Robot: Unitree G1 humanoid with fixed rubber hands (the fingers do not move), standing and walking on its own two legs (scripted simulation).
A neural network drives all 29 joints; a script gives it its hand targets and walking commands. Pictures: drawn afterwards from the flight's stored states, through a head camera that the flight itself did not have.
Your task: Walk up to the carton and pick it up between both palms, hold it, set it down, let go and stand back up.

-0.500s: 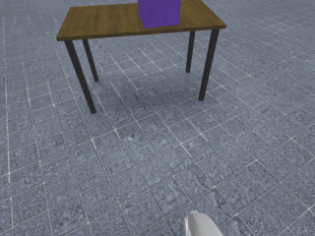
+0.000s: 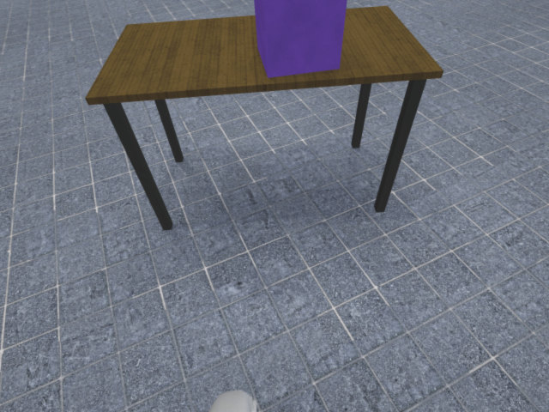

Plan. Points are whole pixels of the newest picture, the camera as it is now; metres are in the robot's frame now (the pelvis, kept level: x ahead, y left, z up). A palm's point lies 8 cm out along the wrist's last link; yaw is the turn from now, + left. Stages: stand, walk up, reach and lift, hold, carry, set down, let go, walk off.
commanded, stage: walk up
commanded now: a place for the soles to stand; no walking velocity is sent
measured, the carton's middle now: (296, 16) +1.21 -0.04 +0.08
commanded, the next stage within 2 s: none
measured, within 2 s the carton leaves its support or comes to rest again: neither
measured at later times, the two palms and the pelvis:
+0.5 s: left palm (135, 323) +0.31 +0.30 -0.13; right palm (403, 336) +0.27 -0.19 -0.13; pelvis +0.27 +0.04 +0.00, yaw +2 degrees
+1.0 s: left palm (205, 244) +0.48 +0.19 -0.12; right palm (414, 208) +0.58 -0.29 -0.13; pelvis +0.51 -0.04 +0.00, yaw +1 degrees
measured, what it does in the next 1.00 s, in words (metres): walks ahead: left foot, then right foot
